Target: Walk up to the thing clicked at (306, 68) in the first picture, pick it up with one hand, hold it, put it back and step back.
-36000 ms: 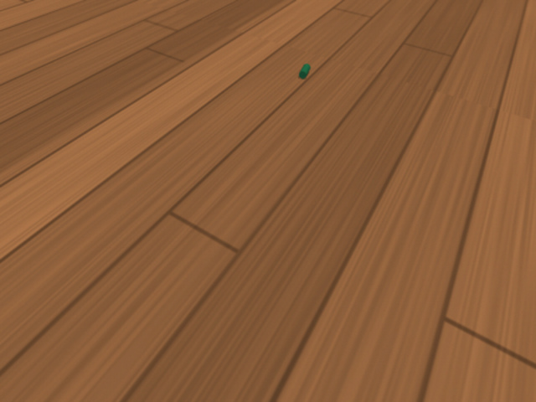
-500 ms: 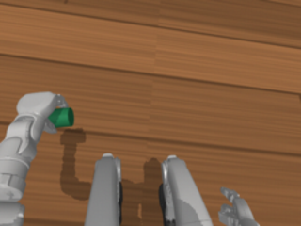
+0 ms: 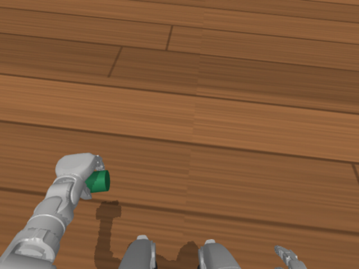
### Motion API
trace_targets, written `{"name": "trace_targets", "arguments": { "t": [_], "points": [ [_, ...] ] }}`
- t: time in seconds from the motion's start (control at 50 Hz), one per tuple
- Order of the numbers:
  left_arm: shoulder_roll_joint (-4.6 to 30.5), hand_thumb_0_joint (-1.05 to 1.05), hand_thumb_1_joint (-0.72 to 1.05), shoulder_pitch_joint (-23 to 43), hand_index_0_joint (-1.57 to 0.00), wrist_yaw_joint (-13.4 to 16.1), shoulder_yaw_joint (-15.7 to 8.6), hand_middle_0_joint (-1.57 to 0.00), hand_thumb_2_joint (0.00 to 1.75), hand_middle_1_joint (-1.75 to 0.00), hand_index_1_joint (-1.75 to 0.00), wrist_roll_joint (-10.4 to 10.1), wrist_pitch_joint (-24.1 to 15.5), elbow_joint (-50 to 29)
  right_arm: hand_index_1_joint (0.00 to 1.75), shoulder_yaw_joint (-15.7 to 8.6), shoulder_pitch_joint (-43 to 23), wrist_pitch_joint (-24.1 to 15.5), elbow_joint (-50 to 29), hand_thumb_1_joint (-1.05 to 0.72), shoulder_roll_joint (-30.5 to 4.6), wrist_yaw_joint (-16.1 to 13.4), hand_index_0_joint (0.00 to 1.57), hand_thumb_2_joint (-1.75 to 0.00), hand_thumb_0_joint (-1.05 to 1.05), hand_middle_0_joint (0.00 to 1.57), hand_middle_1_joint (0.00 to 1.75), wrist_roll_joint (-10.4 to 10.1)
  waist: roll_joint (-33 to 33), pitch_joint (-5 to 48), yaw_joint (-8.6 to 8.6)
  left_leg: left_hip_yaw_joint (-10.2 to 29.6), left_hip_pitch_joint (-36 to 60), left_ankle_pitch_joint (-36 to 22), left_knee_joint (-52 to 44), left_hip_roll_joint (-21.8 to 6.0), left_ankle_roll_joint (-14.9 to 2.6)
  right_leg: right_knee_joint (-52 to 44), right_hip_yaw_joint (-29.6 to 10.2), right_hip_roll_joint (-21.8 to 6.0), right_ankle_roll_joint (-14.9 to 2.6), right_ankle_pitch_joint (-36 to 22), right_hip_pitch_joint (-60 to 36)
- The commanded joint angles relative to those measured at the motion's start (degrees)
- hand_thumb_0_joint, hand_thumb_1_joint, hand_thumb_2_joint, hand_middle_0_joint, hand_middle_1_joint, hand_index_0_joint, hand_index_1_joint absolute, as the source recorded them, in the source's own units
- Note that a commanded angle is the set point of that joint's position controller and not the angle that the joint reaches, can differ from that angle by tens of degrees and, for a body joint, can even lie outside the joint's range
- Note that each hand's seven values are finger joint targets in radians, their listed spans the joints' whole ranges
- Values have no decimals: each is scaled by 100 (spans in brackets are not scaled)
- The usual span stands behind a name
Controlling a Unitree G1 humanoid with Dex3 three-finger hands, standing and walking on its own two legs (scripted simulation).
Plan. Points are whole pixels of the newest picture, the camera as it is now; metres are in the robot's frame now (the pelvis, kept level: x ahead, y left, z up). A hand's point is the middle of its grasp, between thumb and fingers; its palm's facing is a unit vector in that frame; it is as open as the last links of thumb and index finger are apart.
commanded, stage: lift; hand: left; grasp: from above
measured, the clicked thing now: (85, 182) +0.34 +0.25 -0.11
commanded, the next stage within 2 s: hold in 0.24 s
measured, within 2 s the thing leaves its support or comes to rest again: neither
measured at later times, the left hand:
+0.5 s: hand (82, 164) +0.35 +0.23 -0.01, palm faces -0.44 -0.08 -0.89, open 8.5 cm
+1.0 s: hand (81, 159) +0.34 +0.22 +0.02, palm faces -0.44 -0.07 -0.89, open 8.4 cm
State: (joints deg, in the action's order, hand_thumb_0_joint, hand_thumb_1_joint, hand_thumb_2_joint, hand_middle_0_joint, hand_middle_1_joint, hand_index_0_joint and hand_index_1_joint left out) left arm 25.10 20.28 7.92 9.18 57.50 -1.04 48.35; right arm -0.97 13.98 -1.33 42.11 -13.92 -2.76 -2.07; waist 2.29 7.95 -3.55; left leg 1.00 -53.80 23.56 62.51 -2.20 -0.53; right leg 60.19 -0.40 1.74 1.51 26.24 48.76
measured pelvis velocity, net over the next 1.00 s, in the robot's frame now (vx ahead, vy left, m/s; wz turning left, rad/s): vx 0.05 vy -0.01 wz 0.00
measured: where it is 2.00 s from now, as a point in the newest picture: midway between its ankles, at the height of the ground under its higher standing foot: outside the picture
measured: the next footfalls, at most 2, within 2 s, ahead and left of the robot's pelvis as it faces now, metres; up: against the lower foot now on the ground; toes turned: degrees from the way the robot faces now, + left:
none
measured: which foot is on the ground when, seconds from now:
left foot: down 0.00-1.00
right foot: down 0.00-1.00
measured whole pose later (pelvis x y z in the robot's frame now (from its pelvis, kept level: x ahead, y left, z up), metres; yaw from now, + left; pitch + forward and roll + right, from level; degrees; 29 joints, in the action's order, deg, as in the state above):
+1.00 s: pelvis +0.05 -0.01 +0.07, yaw +0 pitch +4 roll +0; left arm 22.8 14.1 -0.1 12.3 56.3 1.7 37.2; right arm -1.9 11.8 2.8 40.1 -14.5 -2.6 -3.6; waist 2.5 3.0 -0.3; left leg -1.4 -23.0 15.6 34.3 -1.0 -0.2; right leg 33.8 -2.5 0.2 1.0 18.5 19.7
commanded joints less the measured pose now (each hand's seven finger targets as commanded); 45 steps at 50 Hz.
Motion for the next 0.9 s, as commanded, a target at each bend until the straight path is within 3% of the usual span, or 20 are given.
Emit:
{"name": "trace_targets", "arguments": {
  "t": [0.0, 0.12, 0.22, 0.24, 0.34, 0.46, 0.48, 0.5, 0.54, 0.7, 0.74, 0.8, 0.88],
  "points": [
    [1231, 0, 81, 1684, -112, 294, -482, -107, 42, -54, -48, 18, 122, -830, 30, -301, 185, -175, -509, -89, -819, -70, 20, -90, 0, 20, 30, -12, 286, 1653, 58, 45, 2113, -848, -1400, 146, 47, -1303, 14, 182, -265, -959, -910],
    [911, 0, 80, 1490, -111, 177, -277, -105, 40, -52, -46, -119, 249, -935, 30, -330, 144, -162, -532, -89, -800, -73, 20, -89, 0, 20, 30, -30, 154, 1395, 27, 48, 2569, -1039, -1878, 169, 64, -1756, -24, 162, -251, -1129, -1393],
    [1054, 0, 78, 1610, -111, 122, -330, -106, 43, -52, -47, -123, 240, -1174, 30, -357, 92, -130, -568, -89, -820, -82, 20, -89, 0, 20, 30, -48, 144, 1395, 92, -15, 3000, -1390, -2150, 179, 55, -2070, -37, 149, -236, -1430, -1791],
    [919, 0, 78, 1616, -110, 104, -245, -105, 44, -53, -48, -120, 239, -1200, 30, -352, 100, -132, -565, -89, -799, -82, 20, -89, 0, 20, 30, -57, 135, 1386, 50, -23, 3087, -1432, -2198, 177, 60, -2096, -49, 152, -245, -1468, -1804],
    [892, 0, 78, 1627, -109, 45, -215, -103, 42, -55, -49, -118, 201, -1346, 30, -364, 62, -118, -548, -89, -813, -76, 20, -89, 0, 20, 30, -59, 60, 1284, 76, -65, 3307, -1583, -2411, 216, 60, -2354, -84, 131, -219, -1628, -2115],
    [960, 0, 77, 1408, -108, -167, -225, -101, 42, -57, -50, -53, 190, -1412, 30, -371, -17, -59, -566, -89, -830, -63, 20, -89, 0, 20, 30, -91, 18, 1187, 140, -99, 3547, -1931, -2610, 232, 61, -2516, -94, 134, -217, -1913, -2417],
    [1044, 0, 77, 1414, -109, -195, -285, -102, 44, -56, -50, -65, 171, -1543, 30, -383, -79, -46, -592, -89, -833, -64, 20, -89, 0, 20, 30, -92, 157, 1218, 222, -105, 3632, -1961, -2661, 234, 75, -2547, -83, 130, -227, -1898, -2456],
    [905, 0, 77, 1359, -108, -243, -198, -101, 41, -57, -50, -66, 172, -1441, 30, -384, -82, -40, -620, -89, -826, -59, 20, -89, 0, 20, 30, -98, 102, 1098, 154, -104, 3666, -1965, -2703, 219, 73, -2567, -75, 141, -236, -1883, -2410],
    [878, 0, 76, 1336, -108, -274, -187, -101, 39, -55, -48, -58, 175, -1481, 30, -373, -119, -17, -652, -89, -831, -59, 20, -89, 0, 20, 30, -106, -28, 1002, 172, -98, 3685, -2027, -2740, 223, 61, -2634, -89, 140, -221, -1954, -2493],
    [922, 0, 78, 1271, -110, -431, -188, -103, 41, -54, -48, -63, 214, -1813, 30, -380, -264, 65, -757, -89, -838, -45, 20, -89, 0, 20, 30, -131, -139, 1120, 234, -169, 3997, -2486, -2828, 249, -5, -2797, -120, 105, -159, -2487, -2819],
    [1004, 0, 77, 1307, -108, -442, -273, -101, 43, -56, -49, -87, 222, -2048, 30, -363, -289, 88, -786, -88, -846, -42, 20, -89, 0, 20, 30, -135, -20, 1065, 269, -204, 4015, -2369, -2919, 270, 8, -2886, -141, 82, -167, -2390, -2902],
    [866, 0, 78, 1224, -109, -514, -164, -103, 41, -54, -48, -62, 248, -1935, 30, -356, -392, 118, -843, -89, -822, -42, 20, -89, 0, 20, 30, -143, -158, 956, 265, -198, 4062, -2317, -2998, 260, -17, -2950, -126, 86, -147, -2373, -2921],
    [1003, 0, 77, 1215, -108, -595, -221, -102, 41, -55, -48, -64, 221, -2188, 30, -342, -486, 159, -897, -89, -818, -53, 20, -89, 0, 20, 30, -152, -57, 970, 318, -213, 4185, -2344, -3098, 266, -16, -3039, -123, 73, -160, -2362, -3056]
  ]
}}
